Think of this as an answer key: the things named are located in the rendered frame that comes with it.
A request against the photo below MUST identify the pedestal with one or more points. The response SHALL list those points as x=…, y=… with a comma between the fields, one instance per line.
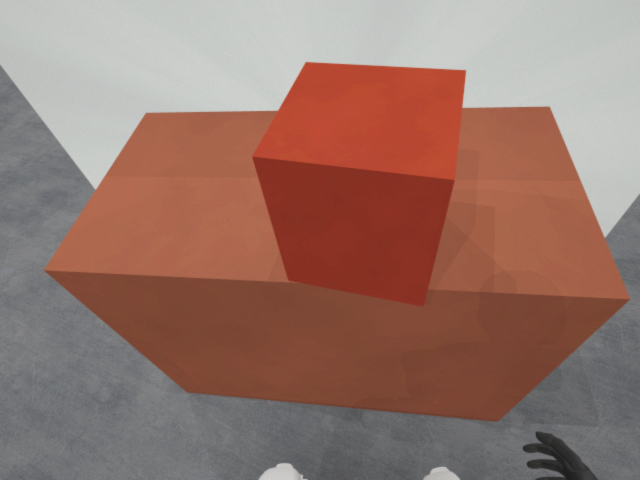
x=176, y=252

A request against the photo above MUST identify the carton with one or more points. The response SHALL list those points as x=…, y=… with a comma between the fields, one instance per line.
x=357, y=170

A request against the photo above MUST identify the right robot hand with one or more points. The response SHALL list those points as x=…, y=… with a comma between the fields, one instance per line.
x=567, y=462

